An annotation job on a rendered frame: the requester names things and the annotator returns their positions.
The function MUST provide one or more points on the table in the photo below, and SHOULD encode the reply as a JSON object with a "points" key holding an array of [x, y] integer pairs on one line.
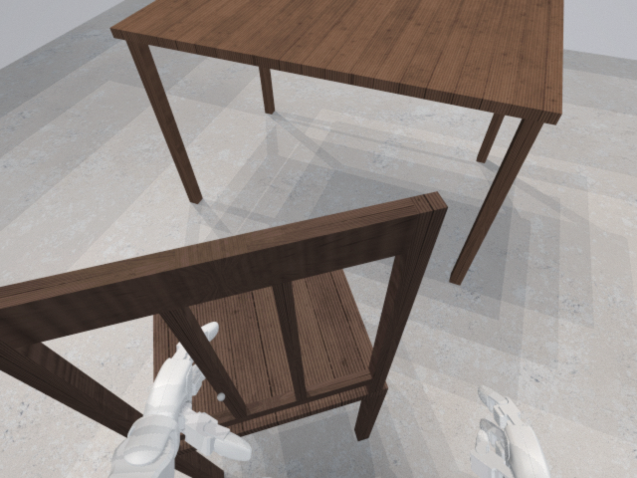
{"points": [[498, 56]]}

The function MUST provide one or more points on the robot left forearm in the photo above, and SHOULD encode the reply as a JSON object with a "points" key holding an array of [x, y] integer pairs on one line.
{"points": [[149, 450]]}

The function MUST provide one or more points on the robot left hand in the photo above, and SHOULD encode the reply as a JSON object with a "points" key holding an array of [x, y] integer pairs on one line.
{"points": [[176, 383]]}

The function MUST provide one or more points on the chair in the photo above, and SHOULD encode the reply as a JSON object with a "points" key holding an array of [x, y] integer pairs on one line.
{"points": [[291, 341]]}

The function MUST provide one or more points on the robot right hand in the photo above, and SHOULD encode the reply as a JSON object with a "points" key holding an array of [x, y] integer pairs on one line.
{"points": [[518, 452]]}

